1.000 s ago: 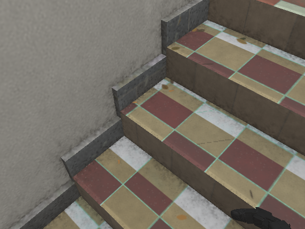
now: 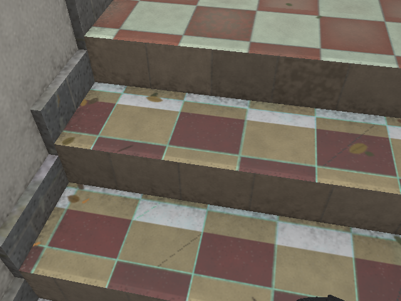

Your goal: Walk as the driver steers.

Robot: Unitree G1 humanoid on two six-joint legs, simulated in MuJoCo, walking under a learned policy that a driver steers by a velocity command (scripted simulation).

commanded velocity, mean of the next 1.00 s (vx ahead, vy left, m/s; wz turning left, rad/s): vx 0.47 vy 0.00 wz -0.43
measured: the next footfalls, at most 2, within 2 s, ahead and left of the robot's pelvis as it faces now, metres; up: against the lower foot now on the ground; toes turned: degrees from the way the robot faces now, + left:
left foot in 0.04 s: +0.01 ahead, +0.16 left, +0.00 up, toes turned +3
right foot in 0.42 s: +0.20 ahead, -0.06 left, +0.17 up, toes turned -13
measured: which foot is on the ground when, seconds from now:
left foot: up 0.00-0.02, down 0.04-0.44, up 0.46-0.84, down 0.86-1.00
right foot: down 0.00-0.04, up 0.06-0.40, down 0.42-0.90, up 0.92-1.00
